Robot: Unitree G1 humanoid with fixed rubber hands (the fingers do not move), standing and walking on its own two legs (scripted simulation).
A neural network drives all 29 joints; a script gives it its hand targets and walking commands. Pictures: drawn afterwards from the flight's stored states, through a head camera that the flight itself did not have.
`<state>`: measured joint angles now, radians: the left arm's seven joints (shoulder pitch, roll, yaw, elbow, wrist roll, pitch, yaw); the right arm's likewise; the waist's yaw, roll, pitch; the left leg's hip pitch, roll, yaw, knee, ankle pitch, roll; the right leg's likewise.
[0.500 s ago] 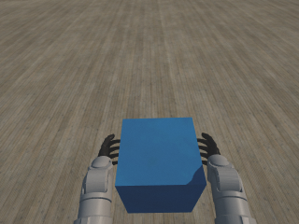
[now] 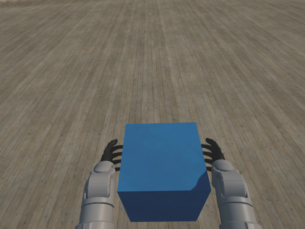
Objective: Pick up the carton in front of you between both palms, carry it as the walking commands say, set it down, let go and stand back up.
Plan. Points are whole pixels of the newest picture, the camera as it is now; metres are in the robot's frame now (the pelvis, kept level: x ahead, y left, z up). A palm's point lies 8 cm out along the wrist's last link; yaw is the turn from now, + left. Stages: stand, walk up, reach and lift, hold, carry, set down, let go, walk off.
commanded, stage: hold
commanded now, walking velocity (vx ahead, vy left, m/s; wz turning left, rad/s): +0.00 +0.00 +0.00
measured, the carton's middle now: (162, 174) +0.31 +0.00 -0.04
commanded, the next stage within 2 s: set down in 0.50 s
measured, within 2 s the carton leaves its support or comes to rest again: neither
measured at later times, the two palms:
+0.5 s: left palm (101, 169) +0.27 +0.16 +0.05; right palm (214, 163) +0.29 -0.14 +0.05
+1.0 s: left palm (112, 172) +0.33 +0.16 -0.06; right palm (202, 166) +0.35 -0.14 -0.07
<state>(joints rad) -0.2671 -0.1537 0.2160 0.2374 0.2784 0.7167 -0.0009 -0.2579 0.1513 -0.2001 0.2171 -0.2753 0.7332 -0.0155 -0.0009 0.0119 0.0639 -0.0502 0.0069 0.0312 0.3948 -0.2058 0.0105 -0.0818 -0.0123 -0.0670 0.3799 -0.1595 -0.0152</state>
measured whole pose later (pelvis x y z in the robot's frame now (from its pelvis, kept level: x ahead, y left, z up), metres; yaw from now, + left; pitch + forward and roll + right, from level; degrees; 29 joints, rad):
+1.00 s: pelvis -0.01 +0.00 -0.03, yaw +2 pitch +8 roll +0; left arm -0.52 -0.21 0.49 0.49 0.40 0.30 -0.02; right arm -0.54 0.19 -0.46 0.52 -0.41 0.30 0.04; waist 0.02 0.01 0.14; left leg -0.54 -0.01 0.00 0.67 -0.28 0.01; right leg -0.56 0.01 -0.02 0.67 -0.25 -0.02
